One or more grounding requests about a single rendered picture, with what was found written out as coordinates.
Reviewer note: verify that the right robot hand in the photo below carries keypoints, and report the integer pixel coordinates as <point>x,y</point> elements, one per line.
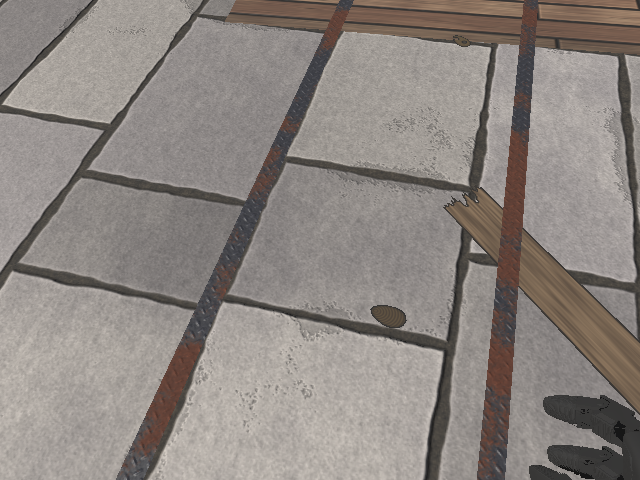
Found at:
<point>608,419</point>

